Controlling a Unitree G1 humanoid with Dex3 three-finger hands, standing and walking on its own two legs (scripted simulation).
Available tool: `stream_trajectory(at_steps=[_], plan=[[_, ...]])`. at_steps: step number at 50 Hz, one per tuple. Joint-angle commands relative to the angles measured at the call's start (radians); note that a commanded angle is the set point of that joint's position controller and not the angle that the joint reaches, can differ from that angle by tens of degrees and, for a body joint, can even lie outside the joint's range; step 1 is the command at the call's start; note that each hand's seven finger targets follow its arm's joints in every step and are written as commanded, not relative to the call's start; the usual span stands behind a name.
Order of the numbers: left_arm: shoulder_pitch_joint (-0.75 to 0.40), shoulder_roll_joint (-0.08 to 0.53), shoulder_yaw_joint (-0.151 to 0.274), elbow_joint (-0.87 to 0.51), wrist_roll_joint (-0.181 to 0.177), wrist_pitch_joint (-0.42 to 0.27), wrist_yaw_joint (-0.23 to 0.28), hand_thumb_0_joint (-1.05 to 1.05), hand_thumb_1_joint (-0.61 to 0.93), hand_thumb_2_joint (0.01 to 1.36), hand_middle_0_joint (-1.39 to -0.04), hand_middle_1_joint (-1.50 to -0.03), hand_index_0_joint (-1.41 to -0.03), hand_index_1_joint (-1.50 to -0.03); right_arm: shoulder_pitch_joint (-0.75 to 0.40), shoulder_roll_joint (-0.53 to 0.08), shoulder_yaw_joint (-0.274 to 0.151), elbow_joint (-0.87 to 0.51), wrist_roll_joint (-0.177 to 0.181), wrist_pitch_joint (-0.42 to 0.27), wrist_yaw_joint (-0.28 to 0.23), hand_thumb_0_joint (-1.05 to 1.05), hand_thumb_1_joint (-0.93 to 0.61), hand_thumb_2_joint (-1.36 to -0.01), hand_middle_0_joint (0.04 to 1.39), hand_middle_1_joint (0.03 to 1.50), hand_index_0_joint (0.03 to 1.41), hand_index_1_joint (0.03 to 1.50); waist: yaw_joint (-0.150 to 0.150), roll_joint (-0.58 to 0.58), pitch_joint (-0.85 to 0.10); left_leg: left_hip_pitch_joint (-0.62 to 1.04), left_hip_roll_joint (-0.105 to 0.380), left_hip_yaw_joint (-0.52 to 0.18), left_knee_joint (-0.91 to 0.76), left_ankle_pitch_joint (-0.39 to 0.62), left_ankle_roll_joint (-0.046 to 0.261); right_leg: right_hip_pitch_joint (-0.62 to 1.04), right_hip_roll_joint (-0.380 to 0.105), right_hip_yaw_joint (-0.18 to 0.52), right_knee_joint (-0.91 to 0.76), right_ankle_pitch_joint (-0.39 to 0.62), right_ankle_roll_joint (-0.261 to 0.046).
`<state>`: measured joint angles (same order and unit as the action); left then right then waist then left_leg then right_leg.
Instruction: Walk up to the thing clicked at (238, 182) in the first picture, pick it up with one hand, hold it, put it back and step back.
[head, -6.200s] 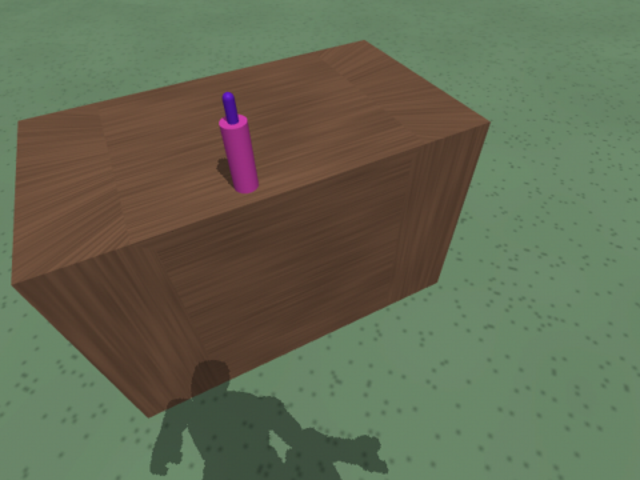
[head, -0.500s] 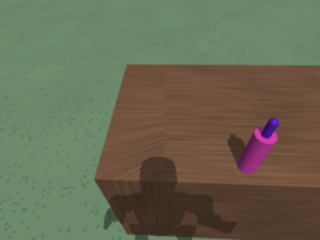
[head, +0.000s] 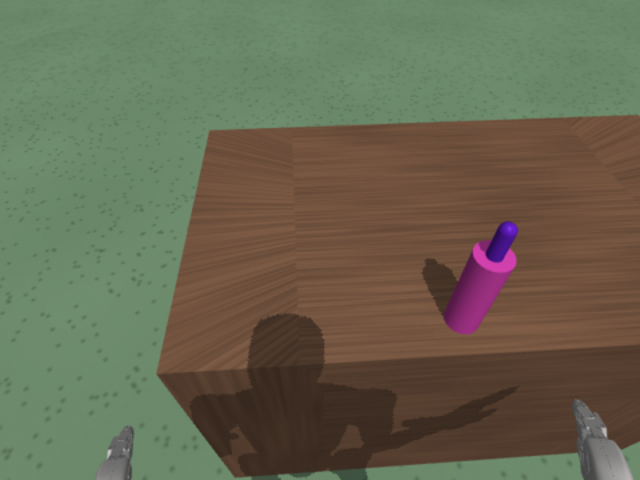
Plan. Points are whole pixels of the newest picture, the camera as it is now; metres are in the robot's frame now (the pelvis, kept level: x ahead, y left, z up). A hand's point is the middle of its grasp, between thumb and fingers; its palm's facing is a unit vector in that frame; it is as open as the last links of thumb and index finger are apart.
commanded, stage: rise first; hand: right
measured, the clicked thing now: (482, 278) +0.38 -0.21 +0.03
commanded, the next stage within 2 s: go down in 1.28 s
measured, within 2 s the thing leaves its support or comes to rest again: neither
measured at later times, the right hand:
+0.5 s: hand (581, 438) +0.18 -0.26 +0.01, palm faces +0.31 +0.88 -0.37, open 17.6 cm
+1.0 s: hand (611, 435) +0.17 -0.27 +0.05, palm faces +0.34 +0.86 -0.39, open 17.6 cm
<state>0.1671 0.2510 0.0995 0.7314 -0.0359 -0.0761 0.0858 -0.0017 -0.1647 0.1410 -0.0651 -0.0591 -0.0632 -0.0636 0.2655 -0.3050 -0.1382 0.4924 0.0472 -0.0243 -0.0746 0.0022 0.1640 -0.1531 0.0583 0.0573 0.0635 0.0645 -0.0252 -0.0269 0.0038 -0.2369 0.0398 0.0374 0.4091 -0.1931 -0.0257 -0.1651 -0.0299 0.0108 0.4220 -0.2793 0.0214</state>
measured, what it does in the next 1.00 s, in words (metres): stands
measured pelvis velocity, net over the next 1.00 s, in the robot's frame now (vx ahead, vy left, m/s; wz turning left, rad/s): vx -0.01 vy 0.00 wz -0.01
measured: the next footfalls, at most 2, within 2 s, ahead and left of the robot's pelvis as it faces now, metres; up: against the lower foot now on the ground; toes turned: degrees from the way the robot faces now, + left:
none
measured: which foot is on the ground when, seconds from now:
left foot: down 0.00-1.00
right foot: down 0.00-1.00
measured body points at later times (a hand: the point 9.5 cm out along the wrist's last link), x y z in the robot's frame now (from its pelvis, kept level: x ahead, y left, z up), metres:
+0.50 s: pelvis +0.00 +0.00 +0.00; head +0.00 +0.02 +0.45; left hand +0.16 +0.27 -0.09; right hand +0.16 -0.31 +0.04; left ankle +0.01 +0.14 -0.74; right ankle -0.04 -0.13 -0.74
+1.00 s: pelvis -0.01 +0.00 +0.00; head -0.02 +0.02 +0.45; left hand +0.15 +0.27 -0.09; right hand +0.15 -0.31 +0.08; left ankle +0.01 +0.14 -0.74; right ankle -0.04 -0.13 -0.74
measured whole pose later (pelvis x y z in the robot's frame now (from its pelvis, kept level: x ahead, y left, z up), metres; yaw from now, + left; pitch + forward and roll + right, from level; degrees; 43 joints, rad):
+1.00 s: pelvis -0.01 +0.00 +0.00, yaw -1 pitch -4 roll +0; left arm 0.22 0.22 0.16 0.66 -0.02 -0.11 0.05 -0.01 -0.53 0.06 -0.06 -0.05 -0.05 -0.06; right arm 0.41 -0.31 -0.27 0.02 0.04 -0.20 -0.03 -0.01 0.58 -0.03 0.06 0.05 0.06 0.06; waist -0.05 -0.04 0.05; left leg -0.16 0.05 0.05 0.40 -0.18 -0.02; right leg -0.08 -0.02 0.02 0.39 -0.25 0.02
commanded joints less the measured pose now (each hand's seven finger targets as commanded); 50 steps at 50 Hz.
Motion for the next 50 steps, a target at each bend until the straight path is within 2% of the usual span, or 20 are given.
stream_trajectory(at_steps=[1, 2, 4, 7, 9, 11, 12, 14, 20, 25, 27, 29, 30, 34, 36, 38, 40, 42, 45, 50], plan=[[-0.055, 0.172, 0.055, -0.23, 0.009, -0.06, 0.021, 0.0, -0.529, 0.036, -0.056, -0.055, -0.054, -0.056, -0.079, -0.178, -0.081, -0.312, -0.005, -0.073, -0.018, 0.0, 0.555, -0.04, 0.044, 0.057, 0.048, 0.057, 0.022, 0.002, -0.144, 0.125, -0.034, 0.038, -0.022, 0.208, 0.024, 0.025, 0.026, -0.041, -0.06, 0.285, -0.022], [-0.032, 0.173, 0.056, -0.26, 0.009, -0.061, 0.022, 0.0, -0.53, 0.035, -0.054, -0.053, -0.053, -0.053, -0.053, -0.199, -0.106, -0.313, -0.005, -0.074, -0.021, 0.0, 0.574, -0.036, 0.044, 0.057, 0.048, 0.057, 0.02, 0.015, -0.147, 0.138, -0.032, 0.039, -0.024, 0.218, 0.022, 0.03, 0.03, -0.041, -0.057, 0.295, -0.024], [0.003, 0.127, 0.027, -0.274, 0.009, -0.057, 0.015, 0.0, -0.528, 0.03, -0.052, -0.052, -0.055, -0.048, -0.001, -0.163, -0.096, -0.331, -0.004, -0.077, -0.016, 0.0, 0.586, -0.034, 0.044, 0.057, 0.048, 0.057, 0.007, 0.038, -0.116, 0.145, -0.032, 0.045, -0.023, 0.237, 0.02, 0.019, 0.031, -0.042, -0.058, 0.318, -0.024], [0.002, 0.155, 0.067, -0.272, 0.01, -0.053, 0.011, 0.0, -0.525, 0.029, -0.05, -0.05, -0.054, -0.045, 0.026, -0.181, -0.133, -0.377, -0.003, -0.082, -0.014, 0.0, 0.592, -0.032, 0.045, 0.057, 0.049, 0.057, -0.001, 0.002, -0.095, 0.148, -0.033, 0.048, -0.018, 0.246, 0.025, 0.028, 0.029, -0.041, -0.065, 0.343, -0.017], [0.035, 0.113, 0.046, -0.249, 0.008, -0.045, -0.002, 0.0, -0.53, 0.034, -0.05, -0.049, -0.052, -0.047, 0.036, -0.174, -0.138, -0.427, 0.0, -0.087, -0.005, 0.0, 0.604, -0.029, 0.045, 0.057, 0.049, 0.057, -0.005, -0.015, -0.071, 0.146, -0.032, 0.047, -0.023, 0.244, 0.025, 0.018, 0.031, -0.044, -0.066, 0.338, -0.016], [0.07, 0.145, 0.085, -0.238, 0.008, -0.041, -0.007, 0.0, -0.526, 0.03, -0.049, -0.048, -0.053, -0.044, 0.059, -0.183, -0.159, -0.44, 0.001, -0.089, 0.001, 0.0, 0.602, -0.029, 0.046, 0.056, 0.049, 0.056, 0.007, -0.005, -0.07, 0.147, -0.033, 0.05, -0.024, 0.259, 0.023, 0.028, 0.029, -0.046, -0.069, 0.351, -0.018], [0.066, 0.113, 0.06, -0.23, 0.01, -0.038, -0.015, 0.0, -0.528, 0.028, -0.049, -0.047, -0.052, -0.043, 0.072, -0.181, -0.161, -0.477, 0.001, -0.093, 0.005, 0.0, 0.607, -0.027, 0.045, 0.056, 0.049, 0.056, -0.007, -0.033, -0.07, 0.154, -0.029, 0.045, -0.024, 0.266, 0.025, 0.026, 0.033, -0.048, -0.066, 0.358, -0.017], [0.009, 0.143, 0.091, -0.245, 0.011, -0.04, -0.016, 0.0, -0.535, 0.034, -0.051, -0.049, -0.05, -0.049, 0.046, -0.189, -0.175, -0.513, 0.004, -0.101, 0.007, 0.0, 0.594, -0.027, 0.047, 0.055, 0.049, 0.055, -0.002, -0.011, -0.069, 0.156, -0.03, 0.046, -0.026, 0.26, 0.024, 0.025, 0.029, -0.043, -0.066, 0.354, -0.018], [-0.04, 0.102, 0.051, -0.238, 0.017, -0.046, -0.017, 0.0, -0.549, 0.046, -0.054, -0.051, -0.045, -0.059, 0.064, -0.172, -0.166, -0.585, -0.001, -0.14, 0.007, 0.0, 0.586, -0.025, 0.048, 0.054, 0.05, 0.054, -0.019, -0.003, -0.053, 0.163, -0.026, 0.041, -0.042, 0.181, 0.024, 0.014, 0.036, -0.045, -0.075, 0.27, -0.023], [0.0, 0.169, 0.123, -0.247, 0.02, -0.052, -0.009, 0.0, -0.546, 0.043, -0.052, -0.049, -0.046, -0.054, 0.097, -0.197, -0.207, -0.618, 0.0, -0.165, 0.01, 0.0, 0.597, -0.022, 0.048, 0.054, 0.05, 0.054, -0.007, 0.002, -0.058, 0.155, -0.024, 0.043, -0.048, 0.162, 0.024, 0.03, 0.037, -0.045, -0.085, 0.249, -0.025], [-0.015, 0.099, 0.066, -0.241, 0.018, -0.058, -0.02, 0.0, -0.545, 0.041, -0.051, -0.048, -0.047, -0.052, 0.098, -0.168, -0.188, -0.64, 0.0, -0.175, 0.016, 0.0, 0.599, -0.021, 0.048, 0.054, 0.05, 0.054, -0.019, -0.022, -0.035, 0.151, -0.028, 0.047, -0.047, 0.139, 0.028, 0.016, 0.034, -0.044, -0.091, 0.231, -0.022], [-0.006, 0.132, 0.105, -0.251, 0.016, -0.063, -0.017, 0.0, -0.547, 0.043, -0.052, -0.047, -0.046, -0.053, 0.097, -0.183, -0.204, -0.647, 0.0, -0.184, 0.015, 0.0, 0.6, -0.022, 0.048, 0.054, 0.05, 0.054, -0.009, 0.007, -0.044, 0.153, -0.03, 0.05, -0.051, 0.128, 0.026, 0.017, 0.033, -0.041, -0.094, 0.219, -0.024], [0.005, 0.106, 0.076, -0.242, 0.016, -0.063, -0.021, 0.0, -0.546, 0.039, -0.051, -0.046, -0.046, -0.05, 0.101, -0.182, -0.206, -0.65, 0.001, -0.188, 0.016, 0.0, 0.598, -0.02, 0.048, 0.054, 0.05, 0.054, -0.016, 0.002, -0.043, 0.156, -0.028, 0.048, -0.054, 0.131, 0.026, 0.009, 0.036, -0.043, -0.093, 0.219, -0.026], [-0.025, 0.109, 0.088, -0.219, 0.018, -0.071, -0.022, 0.0, -0.55, 0.046, -0.054, -0.049, -0.047, -0.056, 0.076, -0.189, -0.219, -0.669, 0.002, -0.202, 0.018, 0.0, 0.581, -0.026, 0.049, 0.053, 0.051, 0.053, -0.013, -0.029, -0.036, 0.153, -0.023, 0.043, -0.055, 0.122, 0.026, 0.011, 0.038, -0.043, -0.092, 0.208, -0.026], [-0.036, 0.153, 0.129, -0.237, 0.021, -0.075, -0.017, 0.0, -0.549, 0.048, -0.053, -0.05, -0.047, -0.056, 0.07, -0.201, -0.23, -0.671, -0.002, -0.206, 0.017, 0.0, 0.585, -0.027, 0.049, 0.054, 0.051, 0.054, -0.003, 0.006, -0.052, 0.152, -0.023, 0.045, -0.055, 0.132, 0.024, 0.022, 0.037, -0.04, -0.091, 0.214, -0.027], [-0.047, 0.102, 0.081, -0.222, 0.019, -0.078, -0.023, 0.0, -0.546, 0.048, -0.052, -0.052, -0.048, -0.056, 0.077, -0.183, -0.213, -0.676, -0.002, -0.215, 0.02, 0.0, 0.593, -0.025, 0.049, 0.054, 0.051, 0.054, -0.019, -0.02, -0.032, 0.149, -0.024, 0.046, -0.056, 0.111, 0.027, 0.01, 0.039, -0.04, -0.097, 0.198, -0.024], [-0.028, 0.131, 0.111, -0.232, 0.02, -0.082, -0.018, 0.0, -0.551, 0.054, -0.054, -0.053, -0.047, -0.06, 0.059, -0.196, -0.23, -0.678, 0.0, -0.221, 0.018, 0.0, 0.579, -0.029, 0.049, 0.054, 0.051, 0.054, -0.008, 0.009, -0.037, 0.149, -0.028, 0.05, -0.06, 0.091, 0.026, 0.01, 0.034, -0.037, -0.102, 0.18, -0.027], [-0.02, 0.112, 0.088, -0.245, 0.02, -0.086, -0.024, 0.0, -0.542, 0.048, -0.052, -0.052, -0.051, -0.053, 0.07, -0.19, -0.228, -0.678, -0.002, -0.228, 0.021, 0.0, 0.584, -0.03, 0.049, 0.054, 0.051, 0.054, -0.01, 0.011, -0.049, 0.157, -0.024, 0.05, -0.061, 0.103, 0.026, 0.024, 0.038, -0.039, -0.099, 0.191, -0.028], [-0.01, 0.132, 0.123, -0.211, 0.019, -0.086, -0.024, 0.0, -0.545, 0.053, -0.052, -0.053, -0.05, -0.056, 0.085, -0.206, -0.248, -0.671, 0.0, -0.234, 0.023, 0.0, 0.589, -0.031, 0.048, 0.055, 0.05, 0.055, -0.017, -0.004, -0.023, 0.143, -0.023, 0.05, -0.063, 0.086, 0.027, 0.008, 0.041, -0.04, -0.101, 0.176, -0.027], [-0.037, 0.113, 0.11, -0.222, 0.018, -0.094, -0.03, 0.0, -0.544, 0.055, -0.052, -0.053, -0.051, -0.054, 0.079, -0.202, -0.254, -0.699, 0.002, -0.252, 0.027, 0.0, 0.588, -0.034, 0.048, 0.055, 0.051, 0.055, -0.018, 0.004, -0.03, 0.146, -0.023, 0.049, -0.067, 0.07, 0.026, 0.005, 0.041, -0.04, -0.102, 0.163, -0.029]])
